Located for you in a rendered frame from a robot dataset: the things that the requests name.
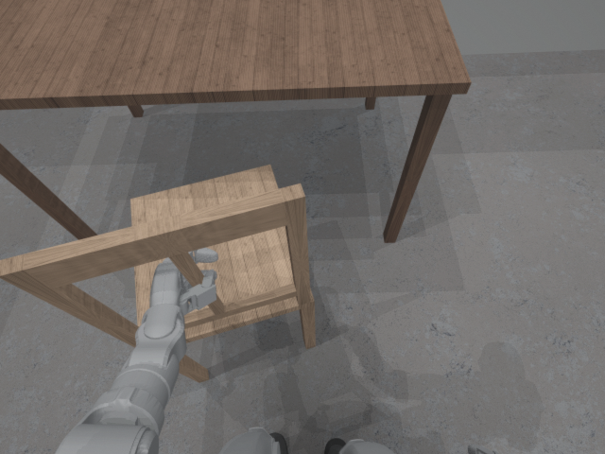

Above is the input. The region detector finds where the left robot upper arm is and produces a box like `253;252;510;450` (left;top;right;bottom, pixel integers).
59;424;159;454

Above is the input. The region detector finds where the right robot shin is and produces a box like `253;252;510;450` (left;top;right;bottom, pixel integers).
339;439;364;453

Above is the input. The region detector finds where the table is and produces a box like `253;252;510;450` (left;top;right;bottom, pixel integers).
0;0;472;243

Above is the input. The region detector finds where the robot left forearm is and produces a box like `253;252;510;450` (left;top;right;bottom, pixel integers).
55;304;187;454

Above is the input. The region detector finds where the left robot hand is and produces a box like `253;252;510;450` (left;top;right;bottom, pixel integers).
149;248;218;316

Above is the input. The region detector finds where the chair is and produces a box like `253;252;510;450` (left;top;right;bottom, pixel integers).
0;165;316;383

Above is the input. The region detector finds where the left robot foot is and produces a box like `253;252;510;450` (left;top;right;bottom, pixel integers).
269;433;288;454

